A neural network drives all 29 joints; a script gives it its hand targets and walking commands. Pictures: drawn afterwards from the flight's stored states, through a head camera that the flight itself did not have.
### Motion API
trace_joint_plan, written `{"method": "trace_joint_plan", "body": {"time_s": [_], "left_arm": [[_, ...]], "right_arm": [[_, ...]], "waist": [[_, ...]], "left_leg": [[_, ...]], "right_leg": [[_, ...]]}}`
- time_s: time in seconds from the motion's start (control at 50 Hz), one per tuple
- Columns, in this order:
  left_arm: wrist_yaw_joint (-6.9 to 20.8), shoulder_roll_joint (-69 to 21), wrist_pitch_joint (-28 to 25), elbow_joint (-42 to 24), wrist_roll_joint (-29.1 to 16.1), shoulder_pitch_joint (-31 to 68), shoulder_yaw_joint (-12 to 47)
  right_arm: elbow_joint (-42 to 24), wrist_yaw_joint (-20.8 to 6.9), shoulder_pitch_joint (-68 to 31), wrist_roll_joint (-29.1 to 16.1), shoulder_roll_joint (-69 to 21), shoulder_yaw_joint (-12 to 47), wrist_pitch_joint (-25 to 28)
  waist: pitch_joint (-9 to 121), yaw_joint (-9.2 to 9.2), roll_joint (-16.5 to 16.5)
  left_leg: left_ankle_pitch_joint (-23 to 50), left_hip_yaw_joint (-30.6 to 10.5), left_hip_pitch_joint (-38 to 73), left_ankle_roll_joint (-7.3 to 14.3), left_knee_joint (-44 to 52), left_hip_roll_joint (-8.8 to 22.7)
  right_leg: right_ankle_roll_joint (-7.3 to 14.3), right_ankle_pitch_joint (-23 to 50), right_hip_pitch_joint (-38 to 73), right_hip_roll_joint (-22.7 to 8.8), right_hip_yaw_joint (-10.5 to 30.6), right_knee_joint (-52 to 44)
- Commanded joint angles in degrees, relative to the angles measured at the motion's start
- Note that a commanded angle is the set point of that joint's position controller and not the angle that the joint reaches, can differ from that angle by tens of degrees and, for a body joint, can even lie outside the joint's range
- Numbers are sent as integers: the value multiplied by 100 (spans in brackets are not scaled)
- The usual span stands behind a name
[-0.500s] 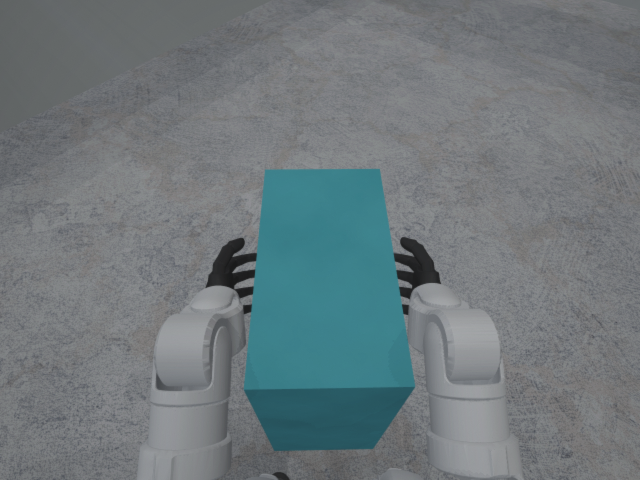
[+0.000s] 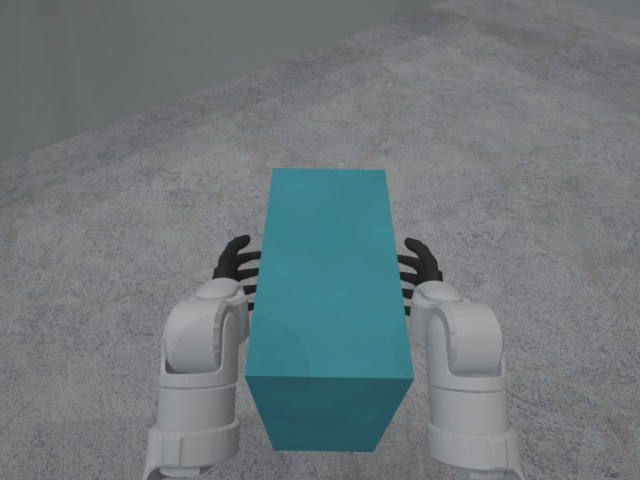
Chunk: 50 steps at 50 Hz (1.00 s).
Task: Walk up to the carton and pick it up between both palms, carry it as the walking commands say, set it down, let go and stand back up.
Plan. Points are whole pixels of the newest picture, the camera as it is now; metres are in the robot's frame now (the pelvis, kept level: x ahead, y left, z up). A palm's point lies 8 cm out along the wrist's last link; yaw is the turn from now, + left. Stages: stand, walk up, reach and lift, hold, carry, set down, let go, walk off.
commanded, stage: carry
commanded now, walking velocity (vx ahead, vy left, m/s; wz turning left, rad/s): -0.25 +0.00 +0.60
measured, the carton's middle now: (326, 318) +0.32 -0.02 +0.02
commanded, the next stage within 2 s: none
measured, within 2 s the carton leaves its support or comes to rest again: neither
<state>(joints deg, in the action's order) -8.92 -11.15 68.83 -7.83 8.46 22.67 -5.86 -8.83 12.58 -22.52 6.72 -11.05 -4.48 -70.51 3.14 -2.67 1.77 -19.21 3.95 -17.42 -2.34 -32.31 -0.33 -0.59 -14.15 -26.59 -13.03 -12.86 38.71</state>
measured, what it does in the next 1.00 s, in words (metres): walks backwards, turning left: right foot, then left foot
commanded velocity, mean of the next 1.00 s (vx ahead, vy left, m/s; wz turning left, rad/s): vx -0.25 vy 0.00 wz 0.60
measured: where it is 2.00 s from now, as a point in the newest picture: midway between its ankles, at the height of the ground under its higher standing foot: outside the picture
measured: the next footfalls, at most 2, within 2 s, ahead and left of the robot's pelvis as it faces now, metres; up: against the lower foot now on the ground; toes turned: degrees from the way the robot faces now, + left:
right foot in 0.38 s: -0.11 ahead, -0.12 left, +0.00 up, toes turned +8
left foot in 0.74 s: -0.31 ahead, +0.10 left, +0.00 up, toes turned +31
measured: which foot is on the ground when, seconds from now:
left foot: down 0.00-0.38, up 0.40-0.72, down 0.74-1.00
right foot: down 0.00-0.00, up 0.02-0.36, down 0.38-0.74, up 0.76-1.00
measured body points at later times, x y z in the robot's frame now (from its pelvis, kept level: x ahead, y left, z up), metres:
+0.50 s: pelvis -0.18 -0.03 +0.02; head -0.15 -0.05 +0.46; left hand +0.09 +0.16 +0.10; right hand +0.15 -0.06 +0.08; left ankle -0.15 +0.11 -0.64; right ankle -0.15 -0.13 -0.72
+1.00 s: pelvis -0.36 -0.06 +0.00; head -0.34 -0.04 +0.45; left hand -0.18 +0.23 +0.08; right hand -0.04 +0.04 +0.08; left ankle -0.34 +0.08 -0.72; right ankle -0.29 -0.18 -0.67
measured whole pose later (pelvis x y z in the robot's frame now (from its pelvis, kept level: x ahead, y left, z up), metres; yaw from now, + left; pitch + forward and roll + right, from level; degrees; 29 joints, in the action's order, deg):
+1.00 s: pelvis -0.36 -0.06 +0.00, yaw +35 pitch +5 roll -1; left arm -11.8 -10.1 68.1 -10.8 4.9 19.9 -4.9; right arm -8.8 11.1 -21.7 7.5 -10.8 -2.7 -69.2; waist 1.7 2.2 -0.5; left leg -5.7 -3.6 -28.5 0.9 -29.4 -2.1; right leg -4.3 -26.4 -32.1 -3.9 -3.3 58.4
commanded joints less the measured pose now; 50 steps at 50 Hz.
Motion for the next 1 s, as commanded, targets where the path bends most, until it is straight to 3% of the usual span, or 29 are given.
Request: {"method": "trace_joint_plan", "body": {"time_s": [0.0,0.02,0.04,0.06,0.08,0.12,0.18,0.26,0.32,0.36,0.38,0.4,0.42,0.44,0.46,0.5,0.52,0.62,0.66,0.68,0.7,0.72,0.74,0.76,0.78,0.8,0.84,0.92,0.98], "left_arm": [[1345,-5802,-17,66,-2153,1792,3230],[1381,-5902,-20,-294,-2360,2331,3482],[1378,-6084,-81,-245,-2376,2337,3571],[1364,-6194,-153,-389,-2461,2449,3723],[1363,-6226,-188,-609,-2599,2645,3844],[1345,-6134,-178,-735,-2780,2747,3943],[1320,-6000,-131,-796,-2865,2548,3961],[1325,-5944,-26,-472,-2713,2254,3845],[1331,-5952,-19,-290,-2579,2060,3689],[1334,-5944,-34,-241,-2508,1941,3570],[1344,-5883,-50,-298,-2517,1979,3554],[1362,-5964,-120,-27,-2294,1645,3356],[1425,-5952,-149,-302,-2421,1936,3532],[1476,-6029,-165,-476,-2469,2128,3507],[1497,-5974,-177,-619,-2457,2184,3510],[1482,-5841,-149,-621,-2431,2212,3490],[1467,-5786,-121,-565,-2424,2193,3428],[1412,-5628,20,158,-2063,1672,3108],[1392,-5657,10,236,-2010,1655,3136],[1381,-5694,1,277,-2000,1637,3169],[1371,-5767,-13,289,-2027,1667,3202],[1349,-5791,-43,267,-2058,1772,3225],[1361,-5752,-29,113,-2184,2035,3321],[1383,-5904,-69,-87,-2278,2353,3486],[1367,-6044,-146,-172,-2354,2466,3639],[1358,-6145,-216,-393,-2487,2645,3790],[1333,-6094,-211,-645,-2713,2836,3931],[1301,-5902,-154,-739,-2880,2646,3981],[1312,-5843,-59,-517,-2783,2405,3908]], "right_arm": [[109,-1695,-2042,-2318,-6156,3505,103],[222,-1732,-1819,-2228,-6143,3365,188],[-21,-1746,-2046,-2266,-6239,3417,220],[-303,-1758,-2242,-2288,-6274,3473,269],[-476,-1748,-2307,-2290,-6307,3488,322],[-485,-1679,-2143,-2220,-6164,3322,365],[-548,-1594,-1801,-2054,-5958,3249,333],[-395,-1594,-1629,-1994,-5978,3310,230],[-419,-1610,-1799,-2044,-6066,3438,208],[-511,-1600,-2009,-2091,-6076,3532,202],[-531,-1596,-2092,-2124,-6075,3564,190],[-636,-1623,-2388,-2236,-6077,3741,148],[-441,-1616,-2413,-2306,-6257,3744,192],[-586,-1605,-2504,-2420,-6433,3897,266],[-727,-1599,-2630,-2546,-6511,3999,314],[-703,-1563,-2804,-2631,-6399,3964,299],[-640,-1532,-2802,-2599,-6309,3914,260],[-115,-1513,-2453,-2446,-6216,3787,69],[38,-1557,-2393,-2442,-6234,3727,55],[131,-1584,-2304,-2422,-6250,3679,65],[191,-1616,-2273,-2406,-6271,3629,86],[175,-1661,-2323,-2403,-6285,3590,102],[306,-1686,-2102,-2273,-6127,3438,156],[235,-1722,-2083,-2270,-6222,3408,216],[28,-1739,-2247,-2309,-6263,3435,246],[-257,-1744,-2411,-2330,-6310,3493,301],[-370,-1687,-2317,-2259,-6215,3361,359],[-410,-1563,-1862,-2043,-5938,3239,351],[-302,-1549,-1681,-1984,-5926,3283,276]], "waist": [[1687,132,-1020],[1625,12,-2381],[1744,112,-1671],[1851,137,-1184],[1921,147,-1092],[1967,147,-1162],[1958,106,-1069],[2066,83,-1234],[2208,161,-1534],[2282,331,-1546],[2142,381,-491],[1823,410,2160],[1363,309,1618],[1417,283,802],[1464,293,460],[1384,239,703],[1412,242,819],[1698,349,1422],[1809,361,1503],[1823,300,1368],[1794,266,852],[1701,227,187],[1710,82,-1811],[1641,68,-2073],[1775,120,-1522],[1847,147,-1163],[1938,163,-1249],[1944,126,-1120],[2035,99,-1213]], "left_leg": [[3077,-1615,1679,555,978,1293],[5670,-3083,1456,1331,837,2437],[5834,-2802,1303,1344,728,2279],[4695,-2229,1085,1169,761,1908],[3550,-1791,971,990,818,1555],[2548,-1491,799,946,866,1215],[1863,-1947,780,1011,1132,1215],[2001,-2581,994,1065,1398,1314],[2238,-2461,804,673,1741,1016],[1766,-1730,2,-80,1835,414],[741,-1252,-1117,-360,969,-53],[-953,-162,-1984,-345,-1648,-755],[-1385,-506,-2309,-64,-3367,-247],[-994,-758,-1894,156,-4244,-182],[-544,-744,-1741,168,-4776,-113],[55,-442,-1900,-55,-4374,-54],[77,-219,-1882,-134,-3798,-103],[-964,221,-1068,-37,-1457,-176],[-798,314,-766,74,-461,-200],[-204,418,-435,107,369,-205],[362,319,119,120,1113,-81],[738,-218,845,175,1289,310],[3938,-2297,1690,847,905,1844],[5856,-2843,1284,1343,758,2383],[5399,-2453,1115,1343,697,2148],[4210,-1911,925,1153,743,1779],[2572,-1428,704,991,822,1304],[1549,-1900,673,1013,1130,1224],[1759,-2414,896,1098,1309,1335]], "right_leg": [[-285,-1150,-847,-229,356,690],[-568,-2846,-1553,396,614,1600],[-505,-2679,-1206,424,1194,2370],[-416,-2079,-1108,453,1287,2707],[-412,-1512,-1159,453,1268,2908],[-447,-961,-1068,557,1165,3069],[-461,-1162,-870,774,1095,2478],[-381,-1499,-541,1036,1096,1464],[-170,-1717,455,1327,846,-2],[34,-1059,2208,1362,387,-2093],[155,-1046,3180,569,1263,-2718],[1071,-502,2295,-1610,3413,-2637],[1383,1342,1505,-2060,2972,-2428],[1232,2384,1325,-1566,2058,-2089],[1020,2707,1236,-1095,1227,-1806],[723,2703,1603,-442,520,-1310],[670,2815,1792,-333,467,-1175],[971,3498,2096,-812,862,-963],[895,3516,2223,-943,914,-823],[728,3288,2107,-917,801,-678],[450,2687,1668,-762,566,-298],[113,1093,629,-584,409,174],[-452,-1800,-1339,148,188,916],[-549,-2833,-1389,401,765,1824],[-456,-2518,-1134,461,1112,2447],[-407,-1888,-1117,451,1152,2727],[-408,-1032,-1131,522,1085,2988],[-396,-1109,-861,815,1026,2329],[-332,-1435,-630,1010,1050,1543]]}}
